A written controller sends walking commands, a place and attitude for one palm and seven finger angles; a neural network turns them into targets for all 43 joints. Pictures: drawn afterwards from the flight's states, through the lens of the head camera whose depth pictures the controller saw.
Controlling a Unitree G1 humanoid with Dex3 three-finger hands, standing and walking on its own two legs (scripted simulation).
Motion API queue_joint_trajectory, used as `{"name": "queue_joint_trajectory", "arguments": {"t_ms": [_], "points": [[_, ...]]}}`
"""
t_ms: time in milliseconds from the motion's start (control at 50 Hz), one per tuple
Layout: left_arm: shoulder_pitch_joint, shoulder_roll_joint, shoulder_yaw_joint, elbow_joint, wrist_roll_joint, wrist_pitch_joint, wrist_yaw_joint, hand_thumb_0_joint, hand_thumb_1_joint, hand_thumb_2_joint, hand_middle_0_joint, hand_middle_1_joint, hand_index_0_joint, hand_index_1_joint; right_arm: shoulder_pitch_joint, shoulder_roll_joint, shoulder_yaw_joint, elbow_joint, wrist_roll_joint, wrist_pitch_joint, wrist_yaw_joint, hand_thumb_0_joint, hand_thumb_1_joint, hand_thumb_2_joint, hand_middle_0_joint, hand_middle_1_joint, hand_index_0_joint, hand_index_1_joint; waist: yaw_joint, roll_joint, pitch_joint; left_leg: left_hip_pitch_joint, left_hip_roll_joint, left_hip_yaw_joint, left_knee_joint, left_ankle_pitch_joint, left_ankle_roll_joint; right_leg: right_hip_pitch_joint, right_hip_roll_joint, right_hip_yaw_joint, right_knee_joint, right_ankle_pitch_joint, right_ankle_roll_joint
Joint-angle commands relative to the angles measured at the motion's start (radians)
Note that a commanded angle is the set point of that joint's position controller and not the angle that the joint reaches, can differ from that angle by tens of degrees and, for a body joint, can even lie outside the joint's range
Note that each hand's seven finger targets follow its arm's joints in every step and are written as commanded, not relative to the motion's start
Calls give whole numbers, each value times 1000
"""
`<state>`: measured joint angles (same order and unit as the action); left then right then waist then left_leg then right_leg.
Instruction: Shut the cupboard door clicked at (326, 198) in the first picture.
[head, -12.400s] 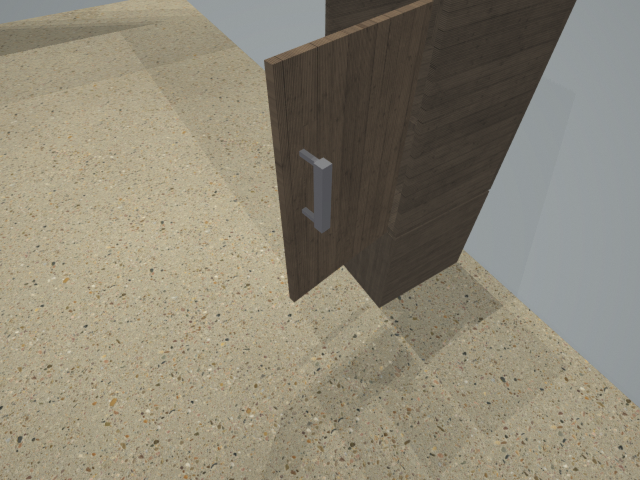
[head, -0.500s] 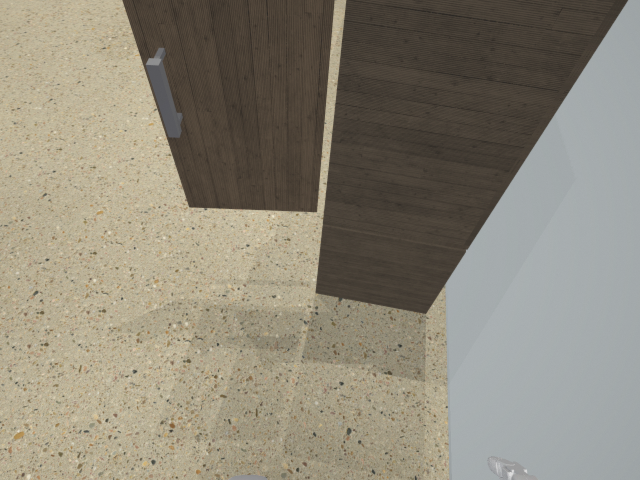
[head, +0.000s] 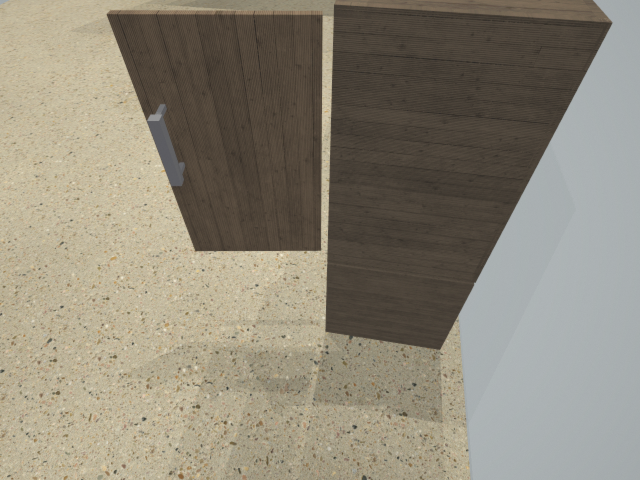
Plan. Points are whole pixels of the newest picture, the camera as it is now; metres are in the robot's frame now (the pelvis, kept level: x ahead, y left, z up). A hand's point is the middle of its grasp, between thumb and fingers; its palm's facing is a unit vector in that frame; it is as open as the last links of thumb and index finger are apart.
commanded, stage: take the last steps up to it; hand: left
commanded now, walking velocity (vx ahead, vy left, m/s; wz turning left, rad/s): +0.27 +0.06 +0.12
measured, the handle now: (169, 146) +0.69 +0.33 +0.02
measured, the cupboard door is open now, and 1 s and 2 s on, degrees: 100 100 100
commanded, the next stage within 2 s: come to a stop and stand still in 0.36 s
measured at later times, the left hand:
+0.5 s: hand out of the picture +0.06 +0.20 -0.19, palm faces +0.17 -0.98 -0.14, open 7.3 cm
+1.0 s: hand (189, 411) +0.25 +0.22 -0.16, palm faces +0.05 -0.96 -0.27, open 7.4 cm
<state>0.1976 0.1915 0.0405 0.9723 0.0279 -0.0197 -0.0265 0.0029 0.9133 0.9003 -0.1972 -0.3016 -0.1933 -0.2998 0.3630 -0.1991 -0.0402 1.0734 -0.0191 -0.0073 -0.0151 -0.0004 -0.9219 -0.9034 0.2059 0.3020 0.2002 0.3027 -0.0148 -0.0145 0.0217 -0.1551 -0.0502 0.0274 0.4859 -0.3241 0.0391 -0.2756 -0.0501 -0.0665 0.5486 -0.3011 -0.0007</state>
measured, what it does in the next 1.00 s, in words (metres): walks ahead: left foot, then right foot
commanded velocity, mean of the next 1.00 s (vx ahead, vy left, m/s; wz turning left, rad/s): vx -0.01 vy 0.00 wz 0.02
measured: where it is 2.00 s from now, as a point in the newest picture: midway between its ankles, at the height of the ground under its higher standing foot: outside the picture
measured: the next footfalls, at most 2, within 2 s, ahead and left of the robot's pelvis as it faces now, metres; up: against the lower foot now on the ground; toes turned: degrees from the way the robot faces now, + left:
left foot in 0.44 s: +0.25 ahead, +0.16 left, +0.00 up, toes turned +11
right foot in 0.90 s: +0.21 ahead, -0.09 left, +0.00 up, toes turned -1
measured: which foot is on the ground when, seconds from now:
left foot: down 0.00-0.00, up 0.02-0.42, down 0.44-0.92, up 0.94-1.00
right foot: down 0.00-0.44, up 0.46-0.88, down 0.90-1.00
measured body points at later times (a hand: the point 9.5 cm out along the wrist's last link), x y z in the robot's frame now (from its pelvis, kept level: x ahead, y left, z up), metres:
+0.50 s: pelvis +0.15 +0.06 -0.01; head +0.18 +0.08 +0.44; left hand +0.05 +0.26 -0.17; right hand +0.27 -0.17 -0.15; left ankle +0.21 +0.15 -0.73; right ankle +0.03 -0.09 -0.69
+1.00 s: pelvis +0.18 +0.02 +0.00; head +0.21 +0.00 +0.45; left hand +0.24 +0.27 -0.14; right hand +0.22 -0.23 -0.16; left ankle +0.19 +0.14 -0.70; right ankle +0.17 -0.09 -0.73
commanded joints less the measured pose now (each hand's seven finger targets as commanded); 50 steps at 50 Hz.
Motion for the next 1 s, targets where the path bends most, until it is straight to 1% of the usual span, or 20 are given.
{"name": "queue_joint_trajectory", "arguments": {"t_ms": [0,20,100,240,320,360,380,400,420,440,460,520,580,700,780,840,860,900,920,980], "points": [[289,218,55,29,-6,-20,37,0,900,900,-200,-300,-200,-300,-144,-106,-26,-125,-6,-26,19,0,-900,-900,200,300,200,300,145,-216,76,-559,51,-18,460,-248,-13,330,-427,551,-442,-383,-189],[210,170,43,13,-8,-29,41,0,900,900,-200,-300,-200,-300,-127,-110,-38,-102,-8,-22,22,0,-900,-900,200,300,200,300,92,-160,124,-546,93,-56,529,-135,-16,228,-376,489,-449,-398,-180],[141,62,16,19,-16,-56,42,0,900,900,-200,-300,-200,-300,-56,-35,-28,-42,-9,-2,35,0,-900,-900,200,300,200,300,18,-93,125,-453,136,-33,545,93,-55,127,-256,159,-439,19,-113],[214,94,15,98,-12,-74,42,0,900,900,-200,-300,-200,-300,-143,1,-19,-67,1,-8,44,0,-900,-900,200,300,200,300,40,-107,54,-441,127,46,295,129,-77,277,-244,15,-339,484,-131],[217,111,21,124,-2,-61,47,0,900,900,-200,-300,-200,-300,-187,6,-15,-87,2,-21,47,0,-900,-900,200,300,200,300,40,-152,84,-312,101,66,153,101,-49,224,-265,9,-274,493,-119],[204,110,21,129,-6,-53,47,0,900,900,-200,-300,-200,-300,-98,-9,-17,-55,-4,-31,37,0,-900,-900,200,300,200,300,-13,-126,54,-108,47,113,29,167,-34,151,-216,-34,-142,536,-86],[213,96,16,132,-6,-48,46,0,900,900,-200,-300,-200,-300,4,-56,-26,-24,-8,-37,31,0,-900,-900,200,300,200,300,-52,-37,-1,61,64,81,-6,211,-26,75,-177,-55,20,450,-65],[244,55,10,116,-13,-40,44,0,900,900,-200,-300,-200,-300,114,-153,-46,-6,-19,-45,18,0,-900,-900,200,300,200,300,-82,158,-93,224,255,-138,-31,303,36,-79,-68,-114,242,115,-24],[251,15,1,89,-20,-39,44,0,900,900,-200,-300,-200,-300,181,-219,-58,0,-14,-41,2,0,-900,-900,200,300,200,300,-89,314,-179,309,431,-377,-131,402,138,-208,22,-96,518,-316,-7],[206,22,2,68,-15,-33,49,0,900,900,-200,-300,-200,-300,151,-220,-53,-10,-8,-31,-7,0,-900,-900,200,300,200,300,-81,210,-156,238,469,-377,-166,379,184,-236,-2,-2,654,-327,-31],[185,13,-2,75,-11,-29,53,0,900,900,-200,-300,-200,-300,55,-170,-38,-32,-8,-34,-11,0,-900,-900,200,300,200,300,-46,121,-97,101,435,-310,-185,377,165,-236,-33,28,677,-259,-30],[212,-27,-12,119,-18,9,56,0,900,900,-200,-300,-200,-300,-120,-66,9,-68,-3,-43,-31,0,-900,-900,200,300,200,300,31,95,8,-145,369,-119,-219,584,108,-80,-85,78,488,-125,20],[226,18,3,103,-17,47,57,0,900,900,-200,-300,-200,-300,-147,-98,2,-62,2,-23,-44,0,-900,-900,200,300,200,300,35,95,-30,-119,391,-95,-180,676,129,-44,-53,56,383,-153,22],[135,42,33,13,-4,77,50,0,900,900,-200,-300,-200,-300,-160,-151,-38,-77,-8,10,-43,0,-900,-900,200,300,200,300,19,116,-45,-90,422,-120,-166,541,149,-116,-14,53,378,-154,15],[96,41,32,-28,-5,68,50,0,900,900,-200,-300,-200,-300,-162,-151,-46,-79,-10,16,-38,0,-900,-900,200,300,200,300,14,177,-37,-62,393,-104,-118,594,129,-74,2,24,224,-141,6],[147,51,34,-20,-10,56,53,0,900,900,-200,-300,-200,-300,-163,-165,-54,-82,0,24,-27,0,-900,-900,200,300,200,300,41,146,-92,-77,333,-64,-46,487,74,81,14,-5,-20,70,8],[148,81,36,-24,-6,46,57,0,900,900,-200,-300,-200,-300,-145,-138,-52,-82,7,27,-21,0,-900,-900,200,300,200,300,40,68,-97,-111,278,-41,12,369,32,134,-18,43,-137,175,-1],[105,198,43,-32,1,21,64,0,900,900,-200,-300,-200,-300,-148,-46,-32,-110,16,41,-4,0,-900,-900,200,300,200,300,33,-241,-46,-247,70,63,267,-214,-74,99,-344,322,-237,547,-155],[86,199,31,-40,-2,15,64,0,900,900,-200,-300,-200,-300,-163,-52,-34,-108,13,56,0,0,-900,-900,200,300,200,300,43,-174,-56,-226,68,2,399,-263,-77,38,-360,286,-245,529,-201],[28,157,28,-32,-10,11,71,0,900,900,-200,-300,-200,-300,-152,-52,-34,-81,10,67,-3,0,-900,-900,200,300,200,300,21,-150,-28,-302,77,-33,516,-172,-91,113,-278,209,-192,661,-187]]}}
